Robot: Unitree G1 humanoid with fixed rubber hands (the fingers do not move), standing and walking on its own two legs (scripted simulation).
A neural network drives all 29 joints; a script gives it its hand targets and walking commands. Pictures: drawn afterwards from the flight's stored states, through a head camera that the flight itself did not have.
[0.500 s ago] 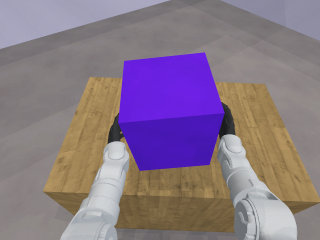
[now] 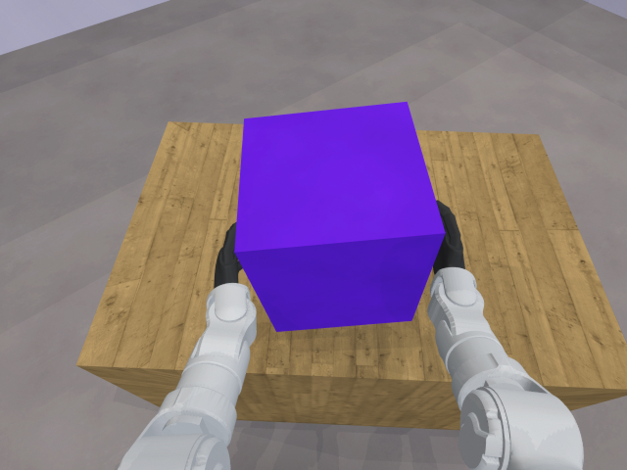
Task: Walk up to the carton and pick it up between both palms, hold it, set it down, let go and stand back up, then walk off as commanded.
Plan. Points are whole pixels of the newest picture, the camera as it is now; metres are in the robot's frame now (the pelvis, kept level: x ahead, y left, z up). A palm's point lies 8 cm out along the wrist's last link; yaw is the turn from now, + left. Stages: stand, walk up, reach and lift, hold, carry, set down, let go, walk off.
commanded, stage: set down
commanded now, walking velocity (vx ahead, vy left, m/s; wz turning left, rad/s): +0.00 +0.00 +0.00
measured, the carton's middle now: (335, 228) +0.44 -0.01 +0.02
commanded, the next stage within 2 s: none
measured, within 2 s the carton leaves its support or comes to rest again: rests again in 0.48 s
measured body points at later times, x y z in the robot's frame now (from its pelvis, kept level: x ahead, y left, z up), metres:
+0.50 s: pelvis +0.00 +0.00 -0.01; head +0.17 -0.01 +0.41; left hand +0.38 +0.13 -0.07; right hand +0.42 -0.17 -0.06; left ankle -0.02 +0.15 -0.74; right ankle -0.03 -0.09 -0.74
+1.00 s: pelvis -0.03 +0.00 -0.01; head +0.10 -0.03 +0.42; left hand +0.38 +0.16 -0.02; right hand +0.41 -0.20 -0.03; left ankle -0.02 +0.15 -0.74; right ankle -0.03 -0.09 -0.74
